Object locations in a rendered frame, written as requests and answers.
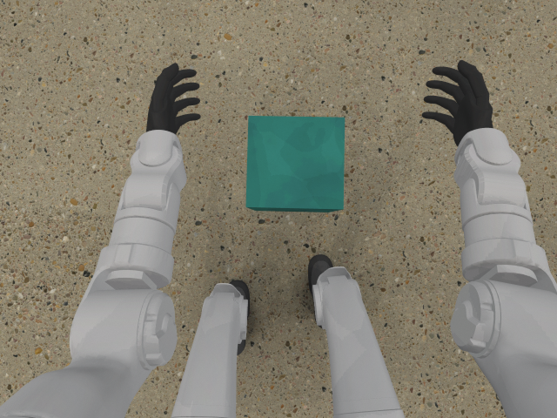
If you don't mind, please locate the left robot shin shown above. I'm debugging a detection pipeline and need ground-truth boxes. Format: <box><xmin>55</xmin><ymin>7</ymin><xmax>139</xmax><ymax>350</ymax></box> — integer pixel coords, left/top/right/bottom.
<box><xmin>201</xmin><ymin>283</ymin><xmax>242</xmax><ymax>341</ymax></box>

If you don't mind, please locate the right robot upper arm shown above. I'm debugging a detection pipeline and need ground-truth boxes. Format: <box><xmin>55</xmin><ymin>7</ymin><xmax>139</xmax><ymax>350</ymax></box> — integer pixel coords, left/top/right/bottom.
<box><xmin>450</xmin><ymin>279</ymin><xmax>557</xmax><ymax>418</ymax></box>

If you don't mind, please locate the robot right forearm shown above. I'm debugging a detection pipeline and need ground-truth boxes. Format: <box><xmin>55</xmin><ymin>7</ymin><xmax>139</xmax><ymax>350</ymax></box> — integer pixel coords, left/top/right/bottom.
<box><xmin>453</xmin><ymin>128</ymin><xmax>557</xmax><ymax>294</ymax></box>

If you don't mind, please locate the robot left hand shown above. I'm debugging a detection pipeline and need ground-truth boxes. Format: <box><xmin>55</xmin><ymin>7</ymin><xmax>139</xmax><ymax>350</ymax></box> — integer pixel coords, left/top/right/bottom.
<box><xmin>146</xmin><ymin>63</ymin><xmax>201</xmax><ymax>134</ymax></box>

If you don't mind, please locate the robot left thigh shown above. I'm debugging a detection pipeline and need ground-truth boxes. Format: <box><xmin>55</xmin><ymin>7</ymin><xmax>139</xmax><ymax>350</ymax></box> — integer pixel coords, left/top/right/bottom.
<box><xmin>171</xmin><ymin>292</ymin><xmax>248</xmax><ymax>418</ymax></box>

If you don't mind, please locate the robot right hand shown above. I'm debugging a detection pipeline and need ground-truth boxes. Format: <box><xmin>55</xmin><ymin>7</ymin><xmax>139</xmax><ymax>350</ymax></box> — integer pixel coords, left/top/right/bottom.
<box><xmin>422</xmin><ymin>60</ymin><xmax>493</xmax><ymax>146</ymax></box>

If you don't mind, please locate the robot left forearm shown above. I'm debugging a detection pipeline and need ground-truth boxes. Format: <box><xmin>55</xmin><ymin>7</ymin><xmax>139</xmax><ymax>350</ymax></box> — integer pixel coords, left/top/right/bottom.
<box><xmin>70</xmin><ymin>130</ymin><xmax>187</xmax><ymax>358</ymax></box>

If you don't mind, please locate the left robot upper arm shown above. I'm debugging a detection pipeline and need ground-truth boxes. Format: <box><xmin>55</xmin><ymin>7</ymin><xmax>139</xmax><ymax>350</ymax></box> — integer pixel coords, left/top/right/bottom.
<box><xmin>0</xmin><ymin>289</ymin><xmax>178</xmax><ymax>418</ymax></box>

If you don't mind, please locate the carton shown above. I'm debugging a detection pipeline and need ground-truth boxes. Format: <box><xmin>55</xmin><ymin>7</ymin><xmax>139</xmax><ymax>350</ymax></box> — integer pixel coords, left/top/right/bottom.
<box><xmin>246</xmin><ymin>116</ymin><xmax>345</xmax><ymax>212</ymax></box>

